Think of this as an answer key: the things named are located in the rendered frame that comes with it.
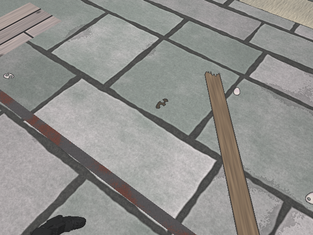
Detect robot left hand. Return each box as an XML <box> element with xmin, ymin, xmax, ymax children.
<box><xmin>30</xmin><ymin>214</ymin><xmax>86</xmax><ymax>235</ymax></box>

